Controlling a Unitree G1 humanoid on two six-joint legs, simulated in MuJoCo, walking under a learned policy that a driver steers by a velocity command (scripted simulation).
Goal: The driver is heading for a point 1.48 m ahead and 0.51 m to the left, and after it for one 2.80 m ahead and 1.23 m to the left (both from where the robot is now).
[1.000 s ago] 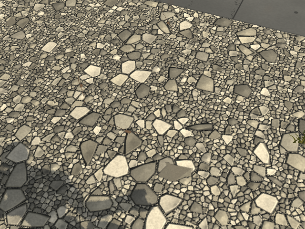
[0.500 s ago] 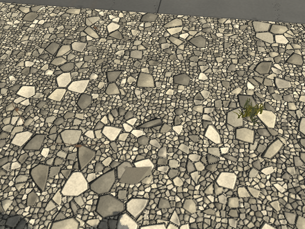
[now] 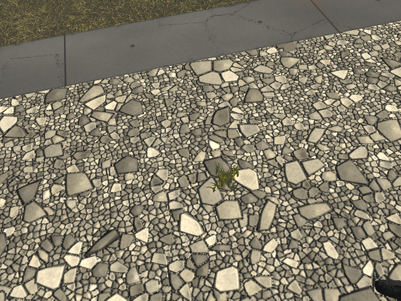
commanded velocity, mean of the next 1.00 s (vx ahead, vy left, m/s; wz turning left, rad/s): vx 0.94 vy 0.00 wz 0.44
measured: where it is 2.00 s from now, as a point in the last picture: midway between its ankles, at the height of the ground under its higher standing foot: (92, 113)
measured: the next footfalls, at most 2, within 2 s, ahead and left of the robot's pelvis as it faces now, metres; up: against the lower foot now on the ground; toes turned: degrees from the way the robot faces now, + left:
left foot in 0.04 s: +0.11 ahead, +0.14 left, +0.00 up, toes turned -6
right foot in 0.48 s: +0.54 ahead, -0.15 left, +0.00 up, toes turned +7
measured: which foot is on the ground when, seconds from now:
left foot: up 0.00-0.02, down 0.04-0.48, up 0.50-0.92, down 0.94-1.00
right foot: down 0.00-0.06, up 0.08-0.46, down 0.48-0.94, up 0.96-1.00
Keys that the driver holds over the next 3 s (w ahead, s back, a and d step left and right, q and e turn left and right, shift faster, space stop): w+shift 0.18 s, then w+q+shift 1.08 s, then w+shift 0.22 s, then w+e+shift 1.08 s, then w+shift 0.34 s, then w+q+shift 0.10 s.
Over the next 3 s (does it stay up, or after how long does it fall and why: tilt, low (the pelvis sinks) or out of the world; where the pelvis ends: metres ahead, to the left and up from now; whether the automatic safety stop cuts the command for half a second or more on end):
stays up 2.24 1.03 -0.15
